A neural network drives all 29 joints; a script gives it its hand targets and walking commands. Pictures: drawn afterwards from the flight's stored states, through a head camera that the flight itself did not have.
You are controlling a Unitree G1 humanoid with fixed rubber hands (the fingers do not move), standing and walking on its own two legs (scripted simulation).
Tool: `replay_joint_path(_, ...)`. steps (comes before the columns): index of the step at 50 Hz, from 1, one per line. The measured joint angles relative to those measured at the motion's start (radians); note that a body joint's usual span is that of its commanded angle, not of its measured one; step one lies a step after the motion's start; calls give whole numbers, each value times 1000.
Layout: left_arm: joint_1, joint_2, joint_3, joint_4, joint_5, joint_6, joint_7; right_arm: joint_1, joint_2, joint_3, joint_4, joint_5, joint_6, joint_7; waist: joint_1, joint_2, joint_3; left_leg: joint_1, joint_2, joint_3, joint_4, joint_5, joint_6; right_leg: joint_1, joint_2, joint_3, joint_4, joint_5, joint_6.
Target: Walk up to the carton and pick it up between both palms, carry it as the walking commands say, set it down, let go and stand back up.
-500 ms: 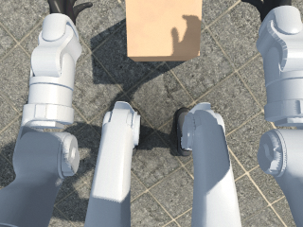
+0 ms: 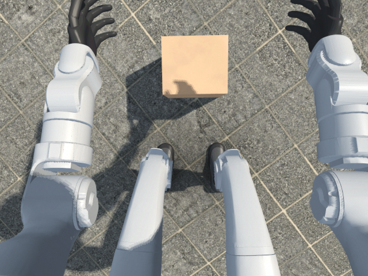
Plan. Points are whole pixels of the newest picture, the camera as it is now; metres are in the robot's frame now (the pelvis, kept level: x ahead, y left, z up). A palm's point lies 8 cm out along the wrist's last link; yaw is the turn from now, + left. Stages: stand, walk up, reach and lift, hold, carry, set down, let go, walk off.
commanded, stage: set down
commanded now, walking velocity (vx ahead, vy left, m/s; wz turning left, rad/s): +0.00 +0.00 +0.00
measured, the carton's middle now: (193, 71) +0.52 +0.00 -0.54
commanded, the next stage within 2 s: let go in 0.12 s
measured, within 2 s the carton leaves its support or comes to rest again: neither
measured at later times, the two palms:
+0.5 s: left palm (42, 78) +0.42 +0.22 -0.05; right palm (357, 74) +0.44 -0.21 -0.05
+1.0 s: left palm out of the picture +0.29 +0.24 +0.06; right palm out of the picture +0.30 -0.22 +0.06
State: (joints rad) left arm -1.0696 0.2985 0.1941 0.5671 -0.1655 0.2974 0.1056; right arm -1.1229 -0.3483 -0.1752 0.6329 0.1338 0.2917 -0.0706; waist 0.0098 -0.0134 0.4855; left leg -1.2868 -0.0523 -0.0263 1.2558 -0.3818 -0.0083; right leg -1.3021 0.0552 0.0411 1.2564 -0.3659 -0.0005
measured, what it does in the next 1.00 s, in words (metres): rises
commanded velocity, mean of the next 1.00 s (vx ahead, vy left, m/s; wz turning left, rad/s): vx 0.00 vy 0.00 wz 0.00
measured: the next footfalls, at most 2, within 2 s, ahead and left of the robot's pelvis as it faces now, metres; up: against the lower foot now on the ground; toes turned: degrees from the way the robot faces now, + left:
none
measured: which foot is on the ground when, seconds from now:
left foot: down 0.00-1.00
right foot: down 0.00-1.00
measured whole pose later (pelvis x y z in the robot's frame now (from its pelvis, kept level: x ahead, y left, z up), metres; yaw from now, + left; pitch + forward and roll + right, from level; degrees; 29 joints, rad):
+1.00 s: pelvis +0.14 +0.01 +0.14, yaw +0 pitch +5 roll +0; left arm 0.24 0.21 0.05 0.44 -0.02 0.03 -0.05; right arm 0.23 -0.19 -0.06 0.45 0.00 0.02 0.05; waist 0.00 -0.01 0.03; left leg -0.26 -0.04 -0.06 0.45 -0.28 0.02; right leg -0.26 0.03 0.06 0.43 -0.26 -0.01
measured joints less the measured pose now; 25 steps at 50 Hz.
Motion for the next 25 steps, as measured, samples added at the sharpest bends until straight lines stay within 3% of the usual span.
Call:
replay_joint_path(9,111,-80,65,231,111,-128,-47,127,107,-56,197,-124,-115,24,-6,6,-393,-100,2,-7,-142,48,1,-97,-3,2,-144,48,0)
replay_joint_path(13,165,-109,92,257,175,-160,-69,184,144,-85,213,-184,-145,33,-5,-1,-471,-91,6,-8,-196,56,1,-89,-1,4,-198,57,-2)
replay_joint_path(18,331,-115,55,169,214,-174,-100,352,173,-68,106,-228,-165,29,-3,2,-493,-15,9,-16,-282,65,3,-9,-2,1,-290,67,-5)
replay_joint_path(25,633,-91,-20,-8,179,-193,-135,668,168,6,-78,-176,-178,61,-4,2,-497,165,8,-24,-434,83,8,172,-9,4,-441,81,-6)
